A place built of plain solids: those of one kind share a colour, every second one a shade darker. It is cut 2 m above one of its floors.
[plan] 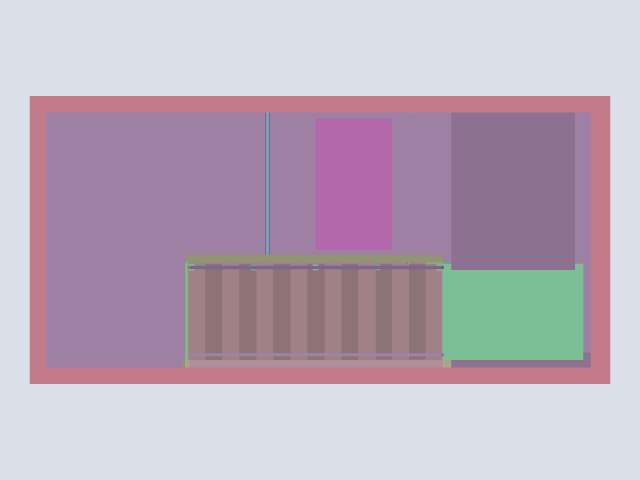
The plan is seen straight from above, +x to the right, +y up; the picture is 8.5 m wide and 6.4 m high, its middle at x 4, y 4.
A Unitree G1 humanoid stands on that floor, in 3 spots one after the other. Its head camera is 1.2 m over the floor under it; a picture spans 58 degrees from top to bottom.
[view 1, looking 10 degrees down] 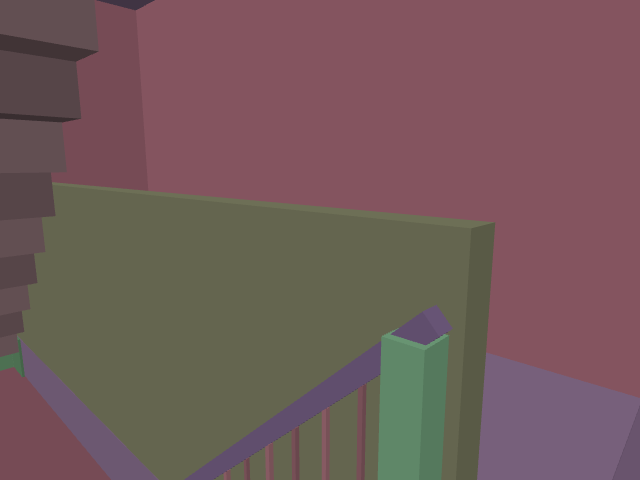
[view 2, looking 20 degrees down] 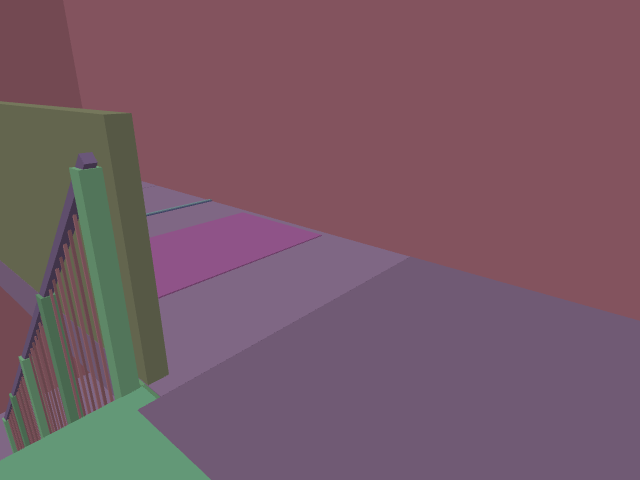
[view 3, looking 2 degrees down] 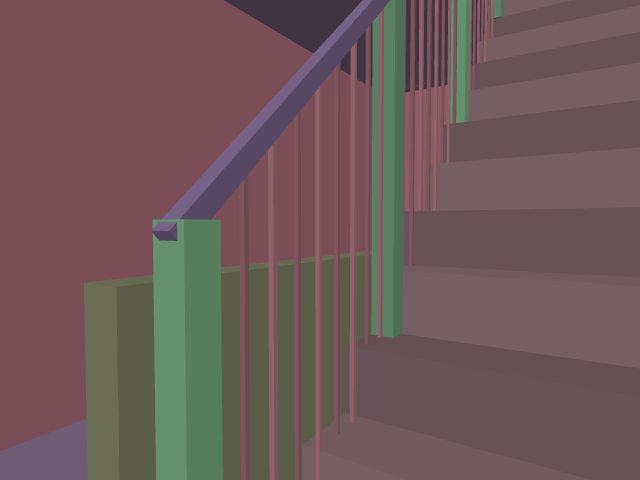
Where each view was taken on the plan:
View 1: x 5.94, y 3.04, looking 133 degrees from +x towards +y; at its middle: guard_panel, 0.92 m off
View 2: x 7.18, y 3.04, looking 131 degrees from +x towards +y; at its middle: floor_slab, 3.51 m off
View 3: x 1.79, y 3.04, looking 33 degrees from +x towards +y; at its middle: balusters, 1.08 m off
